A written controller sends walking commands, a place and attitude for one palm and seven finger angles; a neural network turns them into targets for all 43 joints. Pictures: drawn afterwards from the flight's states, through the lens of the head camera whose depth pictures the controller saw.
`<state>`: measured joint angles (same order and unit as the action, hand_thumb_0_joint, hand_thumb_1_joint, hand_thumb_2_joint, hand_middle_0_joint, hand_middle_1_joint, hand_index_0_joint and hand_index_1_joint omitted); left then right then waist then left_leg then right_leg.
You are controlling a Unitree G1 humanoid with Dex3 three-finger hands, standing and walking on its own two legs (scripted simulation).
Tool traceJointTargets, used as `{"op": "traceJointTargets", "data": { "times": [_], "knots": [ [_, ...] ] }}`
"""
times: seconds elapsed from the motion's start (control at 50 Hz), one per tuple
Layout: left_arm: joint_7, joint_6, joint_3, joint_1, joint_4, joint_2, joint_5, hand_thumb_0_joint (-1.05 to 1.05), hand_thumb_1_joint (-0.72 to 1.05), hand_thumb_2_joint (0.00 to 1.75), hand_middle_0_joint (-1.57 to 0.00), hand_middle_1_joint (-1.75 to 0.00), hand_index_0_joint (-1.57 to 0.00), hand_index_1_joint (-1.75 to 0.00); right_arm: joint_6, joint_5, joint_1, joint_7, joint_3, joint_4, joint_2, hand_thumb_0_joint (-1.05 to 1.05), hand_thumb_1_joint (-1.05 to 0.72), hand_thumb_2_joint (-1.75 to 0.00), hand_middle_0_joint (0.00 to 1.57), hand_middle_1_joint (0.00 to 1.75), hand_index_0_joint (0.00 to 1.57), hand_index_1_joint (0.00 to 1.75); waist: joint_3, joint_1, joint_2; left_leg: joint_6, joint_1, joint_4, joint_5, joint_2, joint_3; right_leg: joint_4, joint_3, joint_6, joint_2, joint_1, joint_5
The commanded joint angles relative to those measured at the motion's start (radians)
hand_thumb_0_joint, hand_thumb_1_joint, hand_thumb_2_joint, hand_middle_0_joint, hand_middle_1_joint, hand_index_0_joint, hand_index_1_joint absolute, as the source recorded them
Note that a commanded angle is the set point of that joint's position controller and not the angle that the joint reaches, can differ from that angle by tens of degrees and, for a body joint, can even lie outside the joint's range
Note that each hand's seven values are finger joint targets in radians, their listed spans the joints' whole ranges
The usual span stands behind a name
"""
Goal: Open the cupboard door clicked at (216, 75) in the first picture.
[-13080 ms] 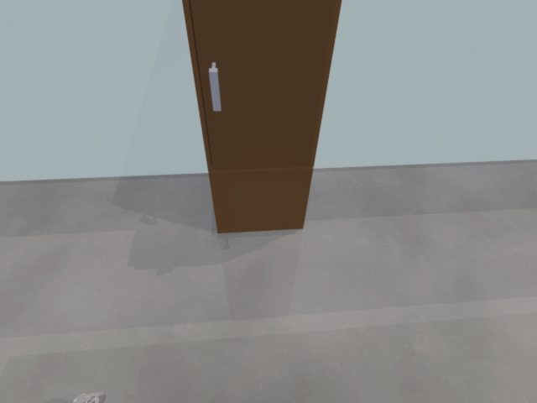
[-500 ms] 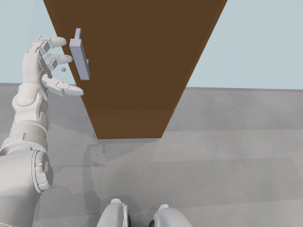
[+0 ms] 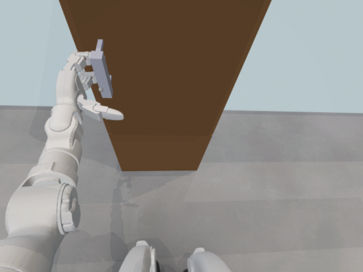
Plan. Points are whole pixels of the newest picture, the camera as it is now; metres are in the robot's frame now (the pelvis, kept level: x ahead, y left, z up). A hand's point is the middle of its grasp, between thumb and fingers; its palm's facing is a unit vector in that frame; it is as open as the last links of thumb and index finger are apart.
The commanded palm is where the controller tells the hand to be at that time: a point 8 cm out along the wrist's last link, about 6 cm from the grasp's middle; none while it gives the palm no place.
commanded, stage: slide the fingers in behind the handle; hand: left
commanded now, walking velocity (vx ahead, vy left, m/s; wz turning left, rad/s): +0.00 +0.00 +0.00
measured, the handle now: (104, 69) +0.55 +0.16 +0.08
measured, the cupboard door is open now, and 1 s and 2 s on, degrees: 0 0 12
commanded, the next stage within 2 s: close the thumb around the handle in 0.66 s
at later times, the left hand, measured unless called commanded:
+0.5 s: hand (113, 87) +0.50 +0.13 +0.08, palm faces +0.02 -1.00 -0.02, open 14.0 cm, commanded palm +0.48 +0.17 +0.08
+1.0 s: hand (113, 87) +0.50 +0.13 +0.08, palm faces +0.02 -1.00 -0.01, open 12.5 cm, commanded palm +0.48 +0.16 +0.08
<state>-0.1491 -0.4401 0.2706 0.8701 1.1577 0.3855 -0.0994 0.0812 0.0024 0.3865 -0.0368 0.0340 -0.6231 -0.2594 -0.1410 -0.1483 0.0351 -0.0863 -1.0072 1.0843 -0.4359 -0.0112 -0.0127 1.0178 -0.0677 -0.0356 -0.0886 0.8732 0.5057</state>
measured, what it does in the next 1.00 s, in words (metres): stands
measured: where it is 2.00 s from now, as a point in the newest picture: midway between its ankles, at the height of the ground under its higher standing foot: outside the picture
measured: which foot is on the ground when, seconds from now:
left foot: down 0.00-1.00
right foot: down 0.00-1.00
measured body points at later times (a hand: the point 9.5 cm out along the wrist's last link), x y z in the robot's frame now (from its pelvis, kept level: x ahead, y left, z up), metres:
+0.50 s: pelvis +0.00 -0.01 +0.00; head +0.11 +0.01 +0.43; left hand +0.49 +0.19 +0.08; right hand +0.00 -0.27 -0.11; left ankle +0.04 +0.06 -0.66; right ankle -0.01 -0.11 -0.66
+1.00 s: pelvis +0.01 -0.02 +0.00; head +0.12 +0.00 +0.44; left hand +0.49 +0.19 +0.08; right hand +0.03 -0.28 -0.11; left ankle +0.04 +0.06 -0.66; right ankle -0.01 -0.11 -0.66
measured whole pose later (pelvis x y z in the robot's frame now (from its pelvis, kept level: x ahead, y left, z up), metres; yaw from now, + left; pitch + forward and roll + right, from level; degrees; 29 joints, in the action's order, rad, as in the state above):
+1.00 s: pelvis +0.01 -0.02 +0.00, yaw +0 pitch +21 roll -3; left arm -0.09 -0.44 0.26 0.87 1.15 0.36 -0.10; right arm 0.08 0.00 0.38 -0.04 0.02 -0.63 -0.27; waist -0.15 -0.15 0.04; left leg -0.06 -1.00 1.08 -0.44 -0.01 -0.01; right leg 1.03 -0.07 -0.06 -0.09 0.88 0.52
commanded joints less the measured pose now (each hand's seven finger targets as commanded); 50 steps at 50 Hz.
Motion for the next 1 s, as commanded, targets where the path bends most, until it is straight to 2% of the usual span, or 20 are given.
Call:
{"op": "traceJointTargets", "data": {
  "times": [0.0,0.02,0.1,0.12,0.2,0.22,0.24,0.28,0.3,0.32,0.36,0.38,0.42,0.52,0.68,0.74,0.78,0.84,0.92,0.98],
  "knots": [
    [0.026,-0.065,0.031,0.503,-0.205,0.191,-0.006,0.0,-0.5,0.3,-0.3,-1.2,-0.3,-1.2,-0.023,-0.011,0.153,0.011,-0.074,0.048,-0.196,0.0,-0.9,-0.9,0.2,0.3,0.2,0.3,-0.4,-0.04,0.086,0.055,0.537,-0.122,0.283,0.037,0.147,-0.125,0.033,-0.003,0.005,0.069,-0.228],
    [0.03,-0.07,0.034,0.493,-0.207,0.192,0.002,0.0,-0.5,0.3,-0.3,-1.2,-0.3,-1.2,-0.025,-0.01,0.147,0.011,-0.074,0.049,-0.194,0.0,-0.9,-0.9,0.2,0.3,0.2,0.3,-0.43,-0.03,0.09,0.055,0.54,-0.116,0.29,0.036,0.141,-0.122,0.038,-0.001,0.007,0.063,-0.235],
    [0.041,-0.092,0.001,0.514,-0.231,0.152,0.007,0.0,-0.5,0.3,-0.3,-1.2,-0.3,-1.2,-0.032,-0.016,0.154,0.005,-0.075,0.047,-0.186,0.0,-0.9,-0.9,0.2,0.3,0.2,0.3,-0.449,-0.04,0.112,0.059,0.565,-0.109,0.322,0.037,0.146,-0.112,0.033,-0.004,0.005,0.068,-0.251],
    [0.045,-0.092,0.024,0.493,-0.215,0.175,0.013,0.0,-0.5,0.3,-0.3,-1.2,-0.3,-1.2,-0.031,-0.015,0.153,0.005,-0.078,0.041,-0.191,0.0,-0.9,-0.9,0.2,0.3,0.2,0.3,-0.466,-0.031,0.106,0.06,0.567,-0.105,0.327,0.04,0.143,-0.109,0.035,-0.002,0.006,0.07,-0.257],
    [0.059,-0.071,-0.003,0.491,-0.176,0.14,0.015,0.0,-0.5,0.3,-0.3,-1.2,-0.3,-1.2,-0.028,-0.017,0.16,0.001,-0.075,0.047,-0.191,0.0,-0.9,-0.9,0.2,0.3,0.2,0.3,-0.407,-0.044,0.089,0.055,0.52,-0.113,0.283,0.034,0.141,-0.116,0.032,-0.002,0.005,0.073,-0.234],
    [0.067,-0.071,0.008,0.504,-0.177,0.156,0.023,0.0,-0.5,0.3,-0.3,-1.2,-0.3,-1.2,-0.028,-0.017,0.16,0.002,-0.077,0.042,-0.194,0.0,-0.9,-0.9,0.2,0.3,0.2,0.3,-0.417,-0.044,0.085,0.056,0.524,-0.112,0.281,0.037,0.141,-0.116,0.036,0.001,0.007,0.081,-0.234],
    [0.071,-0.068,-0.009,0.509,-0.185,0.13,0.019,0.0,-0.5,0.3,-0.3,-1.2,-0.3,-1.2,-0.028,-0.019,0.16,0.0,-0.076,0.045,-0.187,0.0,-0.9,-0.9,0.2,0.3,0.2,0.3,-0.417,-0.046,0.09,0.054,0.519,-0.109,0.289,0.032,0.134,-0.119,0.037,0.0,0.006,0.067,-0.244],
    [0.078,-0.074,0.02,0.486,-0.193,0.168,0.026,0.0,-0.5,0.3,-0.3,-1.2,-0.3,-1.2,-0.028,-0.019,0.161,-0.001,-0.077,0.045,-0.191,0.0,-0.9,-0.9,0.2,0.3,0.2,0.3,-0.438,-0.035,0.084,0.051,0.509,-0.104,0.294,0.029,0.123,-0.121,0.044,0.001,0.006,0.039,-0.258],
    [0.076,-0.08,0.01,0.502,-0.201,0.161,0.026,0.0,-0.5,0.3,-0.3,-1.2,-0.3,-1.2,-0.029,-0.02,0.169,-0.001,-0.076,0.046,-0.189,0.0,-0.9,-0.9,0.2,0.3,0.2,0.3,-0.44,-0.044,0.08,0.051,0.514,-0.103,0.308,0.03,0.13,-0.113,0.04,0.0,0.005,0.04,-0.268],
    [0.074,-0.086,0.012,0.496,-0.21,0.165,0.033,0.0,-0.5,0.3,-0.3,-1.2,-0.3,-1.2,-0.028,-0.018,0.164,-0.001,-0.078,0.045,-0.19,0.0,-0.9,-0.9,0.2,0.3,0.2,0.3,-0.452,-0.033,0.096,0.054,0.531,-0.103,0.322,0.032,0.127,-0.112,0.043,0.0,0.007,0.047,-0.276],
    [0.065,-0.084,-0.024,0.507,-0.213,0.117,0.023,0.0,-0.5,0.3,-0.3,-1.2,-0.3,-1.2,-0.027,-0.017,0.161,-0.003,-0.078,0.044,-0.184,0.0,-0.9,-0.9,0.2,0.3,0.2,0.3,-0.435,-0.047,0.085,0.052,0.524,-0.101,0.308,0.031,0.124,-0.12,0.042,0.002,0.006,0.049,-0.273],
    [0.066,-0.08,0.002,0.487,-0.197,0.146,0.021,0.0,-0.5,0.3,-0.3,-1.2,-0.3,-1.2,-0.026,-0.017,0.165,-0.002,-0.081,0.04,-0.189,0.0,-0.9,-0.9,0.2,0.3,0.2,0.3,-0.433,-0.041,0.068,0.051,0.51,-0.102,0.299,0.03,0.121,-0.123,0.045,0.002,0.005,0.033,-0.273],
    [0.062,-0.085,-0.027,0.501,-0.207,0.115,0.021,0.0,-0.5,0.3,-0.3,-1.2,-0.3,-1.2,-0.028,-0.014,0.161,-0.002,-0.079,0.041,-0.185,0.0,-0.9,-0.9,0.2,0.3,0.2,0.3,-0.44,-0.044,0.099,0.053,0.53,-0.101,0.315,0.031,0.123,-0.117,0.044,0.002,0.006,0.053,-0.28],
    [0.059,-0.084,-0.006,0.489,-0.216,0.136,0.014,0.0,-0.5,0.3,-0.3,-1.2,-0.3,-1.2,-0.028,-0.014,0.165,-0.001,-0.08,0.036,-0.185,0.0,-0.9,-0.9,0.2,0.3,0.2,0.3,-0.462,-0.042,0.066,0.044,0.511,-0.09,0.341,0.023,0.107,-0.121,0.055,0.006,0.007,0.003,-0.332],
    [0.044,-0.07,-0.006,0.476,-0.2,0.141,0.007,0.0,-0.5,0.3,-0.3,-1.2,-0.3,-1.2,-0.021,-0.009,0.157,0.003,-0.078,0.041,-0.181,0.0,-0.9,-0.9,0.2,0.3,0.2,0.3,-0.42,-0.044,0.064,0.042,0.484,-0.088,0.335,0.02,0.098,-0.127,0.06,0.008,0.008,-0.01,-0.348],
    [0.042,-0.079,-0.04,0.473,-0.226,0.092,0.002,0.0,-0.5,0.3,-0.3,-1.2,-0.3,-1.2,-0.023,-0.01,0.15,0.0,-0.08,0.044,-0.175,0.0,-0.9,-0.9,0.2,0.3,0.2,0.3,-0.458,-0.042,0.102,0.046,0.536,-0.083,0.383,0.021,0.103,-0.119,0.055,0.005,0.008,0.005,-0.373],
    [0.045,-0.074,-0.01,0.457,-0.211,0.131,0.001,0.0,-0.39,0.35,-0.31,-1.21,-0.31,-1.21,-0.021,-0.009,0.152,0.0,-0.081,0.041,-0.182,0.0,-0.9,-0.9,0.2,0.3,0.2,0.3,-0.442,-0.037,0.064,0.044,0.503,-0.086,0.355,0.02,0.1,-0.125,0.059,0.007,0.007,-0.014,-0.362],
    [0.047,-0.078,-0.031,0.489,-0.221,0.111,0.005,0.0,-0.22,0.42,-0.32,-1.23,-0.32,-1.23,-0.023,-0.011,0.15,-0.001,-0.08,0.038,-0.179,0.0,-0.9,-0.9,0.2,0.3,0.2,0.3,-0.442,-0.045,0.08,0.044,0.511,-0.082,0.36,0.019,0.104,-0.12,0.058,0.007,0.008,0.002,-0.361],
    [0.043,-0.084,-0.008,0.443,-0.237,0.13,0.002,0.0,0.0,0.52,-0.34,-1.25,-0.34,-1.25,-0.021,-0.007,0.148,-0.001,-0.083,0.043,-0.18,0.0,-0.9,-0.9,0.2,0.3,0.2,0.3,-0.486,-0.025,0.078,0.046,0.532,-0.079,0.411,0.019,0.099,-0.114,0.061,0.005,0.008,-0.028,-0.41],
    [0.04,-0.078,-0.036,0.452,-0.235,0.1,0.0,0.0,0.17,0.59,-0.35,-1.27,-0.35,-1.27,-0.018,-0.007,0.142,-0.002,-0.08,0.045,-0.175,0.0,-0.9,-0.9,0.2,0.3,0.2,0.3,-0.444,-0.035,0.072,0.044,0.513,-0.085,0.383,0.017,0.097,-0.123,0.06,0.007,0.007,-0.027,-0.395]
  ]
}}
